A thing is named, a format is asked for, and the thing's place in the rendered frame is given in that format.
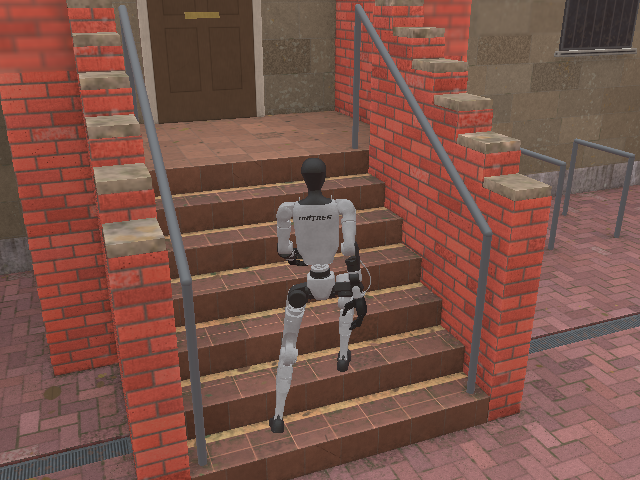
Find right robot upper arm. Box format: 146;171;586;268
336;199;356;256

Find robot left forearm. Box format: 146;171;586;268
277;243;296;261

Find left robot hand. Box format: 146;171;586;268
286;248;308;266

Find robot right forearm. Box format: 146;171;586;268
345;241;365;299

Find left robot foot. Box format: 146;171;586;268
269;415;284;433

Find robot head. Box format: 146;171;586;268
298;158;332;205

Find right robot hand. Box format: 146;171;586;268
342;296;367;330

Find left robot upper arm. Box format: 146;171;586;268
276;202;295;254

